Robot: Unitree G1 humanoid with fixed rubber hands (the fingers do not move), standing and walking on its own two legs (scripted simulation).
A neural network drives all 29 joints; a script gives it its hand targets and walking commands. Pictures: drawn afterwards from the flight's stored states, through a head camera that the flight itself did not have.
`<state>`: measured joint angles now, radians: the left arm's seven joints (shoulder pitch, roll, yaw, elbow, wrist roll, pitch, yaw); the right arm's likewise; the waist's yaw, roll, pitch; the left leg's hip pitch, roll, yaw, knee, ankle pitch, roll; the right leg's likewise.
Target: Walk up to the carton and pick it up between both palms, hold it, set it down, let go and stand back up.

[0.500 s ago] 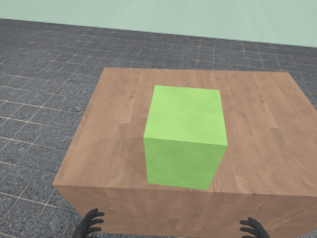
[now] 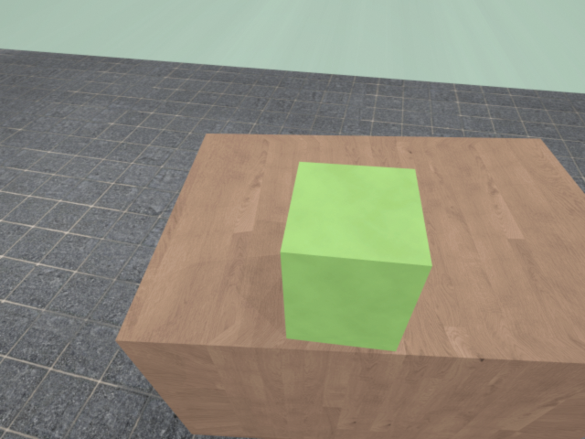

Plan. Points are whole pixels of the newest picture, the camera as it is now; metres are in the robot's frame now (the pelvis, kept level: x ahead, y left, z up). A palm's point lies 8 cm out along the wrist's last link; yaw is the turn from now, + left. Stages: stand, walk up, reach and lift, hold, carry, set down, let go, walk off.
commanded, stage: stand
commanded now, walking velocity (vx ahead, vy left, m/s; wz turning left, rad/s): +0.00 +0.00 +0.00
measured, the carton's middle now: (348, 257) +0.44 -0.05 -0.01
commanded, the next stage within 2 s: none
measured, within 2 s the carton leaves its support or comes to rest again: neither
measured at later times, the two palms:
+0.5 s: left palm out of the picture +0.05 +0.31 -0.11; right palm out of the picture +0.08 -0.28 -0.11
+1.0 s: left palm out of the picture +0.06 +0.31 -0.11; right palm out of the picture +0.08 -0.29 -0.11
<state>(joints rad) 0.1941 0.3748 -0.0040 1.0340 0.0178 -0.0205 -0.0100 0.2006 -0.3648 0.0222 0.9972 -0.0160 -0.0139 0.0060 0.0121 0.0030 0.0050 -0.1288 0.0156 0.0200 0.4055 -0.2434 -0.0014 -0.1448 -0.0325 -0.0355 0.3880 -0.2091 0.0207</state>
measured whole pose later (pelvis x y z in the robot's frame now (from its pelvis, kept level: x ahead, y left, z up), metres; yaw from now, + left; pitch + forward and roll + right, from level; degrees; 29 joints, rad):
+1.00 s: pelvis +0.00 +0.01 +0.00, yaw +1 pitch -2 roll +0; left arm 0.14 0.37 0.00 1.10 0.02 -0.02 0.00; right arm 0.13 -0.36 0.02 1.09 -0.01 -0.01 0.00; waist 0.01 0.00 0.02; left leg -0.09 -0.01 0.01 0.33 -0.20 0.01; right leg -0.11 -0.05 -0.04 0.32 -0.18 0.03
